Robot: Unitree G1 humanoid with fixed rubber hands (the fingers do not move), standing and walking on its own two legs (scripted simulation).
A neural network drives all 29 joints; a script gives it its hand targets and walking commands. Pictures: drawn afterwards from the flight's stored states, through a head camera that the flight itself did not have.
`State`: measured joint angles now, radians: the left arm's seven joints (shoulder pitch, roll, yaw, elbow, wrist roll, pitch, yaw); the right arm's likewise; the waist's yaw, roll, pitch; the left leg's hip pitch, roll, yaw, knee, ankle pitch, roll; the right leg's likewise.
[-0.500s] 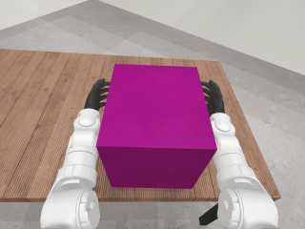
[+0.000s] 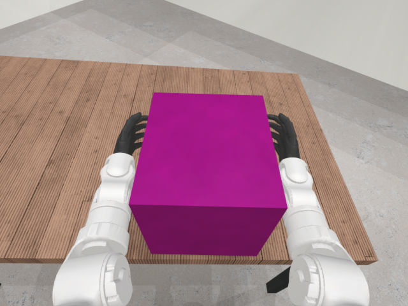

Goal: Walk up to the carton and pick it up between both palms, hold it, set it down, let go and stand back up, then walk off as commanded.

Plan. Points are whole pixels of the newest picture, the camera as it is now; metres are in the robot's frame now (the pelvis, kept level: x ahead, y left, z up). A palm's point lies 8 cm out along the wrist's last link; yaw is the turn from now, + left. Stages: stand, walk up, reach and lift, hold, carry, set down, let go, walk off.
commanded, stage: set down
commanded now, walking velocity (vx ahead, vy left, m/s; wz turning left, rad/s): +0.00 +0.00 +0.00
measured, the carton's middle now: (206, 175) +0.39 -0.01 +0.02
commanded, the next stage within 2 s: none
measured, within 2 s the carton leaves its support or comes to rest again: rests again in 1.38 s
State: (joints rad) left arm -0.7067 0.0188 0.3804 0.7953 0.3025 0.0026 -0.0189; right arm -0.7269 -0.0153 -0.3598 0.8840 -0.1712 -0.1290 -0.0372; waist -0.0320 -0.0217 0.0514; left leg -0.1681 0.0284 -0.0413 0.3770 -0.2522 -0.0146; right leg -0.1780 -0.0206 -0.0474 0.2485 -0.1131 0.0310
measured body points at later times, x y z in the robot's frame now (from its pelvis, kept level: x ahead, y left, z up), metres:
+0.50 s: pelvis +0.00 +0.00 +0.00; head +0.05 +0.02 +0.45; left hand +0.42 +0.16 +0.06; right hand +0.41 -0.17 +0.08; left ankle -0.04 +0.12 -0.75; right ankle +0.01 -0.14 -0.75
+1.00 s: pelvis +0.00 +0.00 +0.00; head +0.05 +0.02 +0.45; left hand +0.43 +0.16 +0.06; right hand +0.41 -0.18 +0.08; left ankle -0.04 +0.12 -0.75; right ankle +0.01 -0.14 -0.75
